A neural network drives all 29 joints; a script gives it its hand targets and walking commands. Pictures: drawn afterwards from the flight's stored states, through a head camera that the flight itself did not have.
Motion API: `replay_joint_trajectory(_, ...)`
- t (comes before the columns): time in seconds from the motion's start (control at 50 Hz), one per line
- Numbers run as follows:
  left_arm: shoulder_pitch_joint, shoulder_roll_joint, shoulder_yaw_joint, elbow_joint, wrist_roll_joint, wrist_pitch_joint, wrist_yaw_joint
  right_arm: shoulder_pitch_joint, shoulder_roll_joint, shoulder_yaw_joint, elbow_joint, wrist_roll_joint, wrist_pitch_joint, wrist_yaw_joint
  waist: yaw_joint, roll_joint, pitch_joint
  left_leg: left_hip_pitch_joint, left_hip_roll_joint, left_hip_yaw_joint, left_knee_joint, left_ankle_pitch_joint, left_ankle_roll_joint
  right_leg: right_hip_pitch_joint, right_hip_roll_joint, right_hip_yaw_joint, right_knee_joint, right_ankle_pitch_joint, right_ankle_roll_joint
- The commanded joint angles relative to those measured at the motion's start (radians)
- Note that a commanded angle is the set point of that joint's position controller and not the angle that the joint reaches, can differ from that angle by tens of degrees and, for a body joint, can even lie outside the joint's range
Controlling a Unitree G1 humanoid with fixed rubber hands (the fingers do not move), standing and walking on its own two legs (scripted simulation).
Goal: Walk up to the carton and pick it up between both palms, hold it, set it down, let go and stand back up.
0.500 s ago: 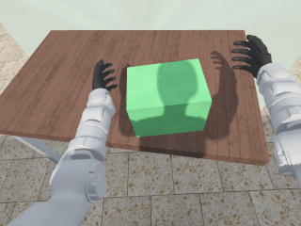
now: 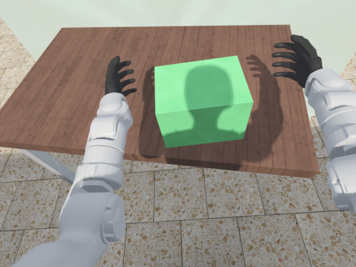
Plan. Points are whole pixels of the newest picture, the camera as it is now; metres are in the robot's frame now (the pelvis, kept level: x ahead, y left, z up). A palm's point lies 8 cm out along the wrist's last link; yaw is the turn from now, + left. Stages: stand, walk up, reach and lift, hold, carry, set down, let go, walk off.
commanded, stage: set down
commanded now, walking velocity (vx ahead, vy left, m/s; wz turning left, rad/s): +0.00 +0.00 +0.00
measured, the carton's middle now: (199, 103) +0.52 +0.03 +0.00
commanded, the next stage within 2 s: none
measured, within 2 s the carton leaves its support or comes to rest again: neither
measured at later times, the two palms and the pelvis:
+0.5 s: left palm (107, 120) +0.37 +0.21 +0.11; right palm (313, 96) +0.45 -0.19 +0.13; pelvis -0.04 +0.01 +0.00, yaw +0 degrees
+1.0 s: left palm (106, 158) +0.30 +0.20 +0.08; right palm (326, 143) +0.38 -0.23 +0.06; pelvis -0.03 +0.00 +0.00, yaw +0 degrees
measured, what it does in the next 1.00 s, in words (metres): stands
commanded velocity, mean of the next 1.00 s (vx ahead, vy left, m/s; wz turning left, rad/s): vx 0.00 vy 0.00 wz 0.00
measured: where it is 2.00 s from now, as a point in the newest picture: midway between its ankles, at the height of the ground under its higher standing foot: outside the picture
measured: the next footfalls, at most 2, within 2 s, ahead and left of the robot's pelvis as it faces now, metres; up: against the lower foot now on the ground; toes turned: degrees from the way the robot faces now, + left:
none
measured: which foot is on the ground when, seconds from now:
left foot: down 0.00-1.00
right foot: down 0.00-1.00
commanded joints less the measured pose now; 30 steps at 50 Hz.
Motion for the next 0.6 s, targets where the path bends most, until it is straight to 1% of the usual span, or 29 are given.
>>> replay_joint_trajectory(0.0,-0.182,0.096,-0.038,-0.210,0.013,0.015,-0.020,-0.275,-0.171,-0.063,-0.191,0.013,-0.016,0.008,0.034,-0.188,-0.612,0.221,-0.041,0.004,0.048,0.380,-0.014,0.561,0.060,0.046,0.115,0.590,0.022)
replay_joint_trajectory(0.06,-0.193,0.095,-0.055,-0.206,0.001,0.010,-0.017,-0.285,-0.176,-0.076,-0.205,0.000,-0.017,0.019,0.036,-0.200,-0.572,0.208,-0.042,0.003,0.035,0.294,-0.003,0.527,0.059,0.044,0.107,0.460,0.021)
replay_joint_trajectory(0.12,-0.203,0.083,-0.082,-0.200,-0.019,0.001,-0.005,-0.285,-0.170,-0.096,-0.210,-0.014,-0.017,0.039,0.038,-0.195,-0.531,0.205,-0.040,-0.004,0.030,0.204,0.008,0.464,0.052,0.041,0.093,0.301,0.013)
replay_joint_trajectory(0.18,-0.259,0.084,-0.106,-0.181,-0.042,-0.003,0.019,-0.301,-0.174,-0.129,-0.203,-0.047,-0.006,0.065,0.040,-0.181,-0.487,0.185,-0.038,-0.005,0.023,0.053,0.023,0.364,0.037,0.043,0.068,0.076,0.008)
replay_joint_trajectory(0.2,-0.279,0.082,-0.114,-0.177,-0.047,-0.005,0.028,-0.306,-0.175,-0.144,-0.205,-0.064,-0.002,0.072,0.040,-0.172,-0.471,0.179,-0.037,-0.005,0.020,-0.010,0.026,0.325,0.030,0.048,0.057,-0.019,0.006)
replay_joint_trajectory(0.24,-0.329,0.091,-0.118,-0.154,-0.051,0.006,0.048,-0.326,-0.183,-0.176,-0.193,-0.098,0.019,0.090,0.048,-0.152,-0.444,0.159,-0.036,-0.003,0.019,-0.111,0.028,0.251,0.019,0.055,0.039,-0.187,-0.001)
replay_joint_trajectory(0.26,-0.355,0.091,-0.125,-0.147,-0.057,0.014,0.058,-0.335,-0.183,-0.191,-0.191,-0.111,0.032,0.096,0.047,-0.142,-0.444,0.150,-0.037,-0.002,0.023,-0.147,0.026,0.225,0.013,0.057,0.035,-0.245,-0.005)
replay_joint_trajectory(0.28,-0.344,0.082,-0.129,-0.123,-0.055,0.024,0.064,-0.315,-0.174,-0.197,-0.170,-0.124,0.046,0.102,0.048,-0.135,-0.425,0.142,-0.038,-0.003,0.022,-0.166,0.025,0.218,0.009,0.059,0.032,-0.275,-0.008)
replay_joint_trajectory(0.34,-0.276,0.056,-0.134,-0.100,-0.027,0.040,0.061,-0.217,-0.152,-0.214,-0.118,-0.153,0.067,0.113,0.035,-0.129,-0.361,0.133,-0.038,-0.006,0.015,-0.161,0.022,0.246,0.000,0.067,0.030,-0.264,-0.010)
replay_joint_trajectory(0.36,-0.230,0.035,-0.140,-0.118,-0.016,0.042,0.058,-0.165,-0.145,-0.218,-0.108,-0.157,0.063,0.117,0.023,-0.122,-0.356,0.150,-0.037,-0.013,0.012,-0.137,0.019,0.266,0.000,0.067,0.031,-0.227,-0.010)
replay_joint_trajectory(0.38,-0.217,0.029,-0.138,-0.148,-0.009,0.042,0.056,-0.154,-0.149,-0.228,-0.109,-0.156,0.057,0.119,0.025,-0.112,-0.365,0.166,-0.037,-0.016,0.008,-0.114,0.015,0.274,0.002,0.062,0.038,-0.192,-0.008)
replay_joint_trajectory(0.4,-0.187,0.010,-0.147,-0.169,-0.007,0.042,0.055,-0.123,-0.147,-0.234,-0.105,-0.154,0.049,0.122,0.013,-0.107,-0.375,0.190,-0.037,-0.022,0.007,-0.088,0.013,0.281,0.004,0.058,0.038,-0.155,-0.009)
replay_joint_trajectory(0.46,-0.152,-0.008,-0.157,-0.239,-0.009,0.038,0.055,-0.093,-0.162,-0.250,-0.130,-0.139,0.019,0.126,0.003,-0.082,-0.445,0.253,-0.036,-0.033,0.014,-0.008,0.008,0.287,0.012,0.038,0.050,-0.050,-0.009)
replay_joint_trajectory(0.48,-0.124,-0.018,-0.158,-0.262,-0.006,0.040,0.054,-0.071,-0.170,-0.254,-0.142,-0.132,0.007,0.125,-0.001,-0.071,-0.470,0.282,-0.036,-0.037,0.018,0.038,0.006,0.295,0.017,0.032,0.056,-0.003,-0.010)
replay_joint_trajectory(0.52,-0.055,-0.036,-0.163,-0.317,-0.009,0.036,0.047,-0.021,-0.185,-0.265,-0.186,-0.118,-0.022,0.122,-0.017,-0.075,-0.520,0.329,-0.037,-0.045,0.037,0.142,0.000,0.326,0.027,0.025,0.067,0.108,-0.011)
replay_joint_trajectory(0.58,0.134,-0.078,-0.175,-0.400,0.012,0.021,0.015,0.124,-0.191,-0.270,-0.253,-0.091,-0.086,0.108,-0.057,-0.076,-0.555,0.402,-0.043,-0.063,0.065,0.327,-0.011,0.435,0.038,0.025,0.086,0.350,-0.012)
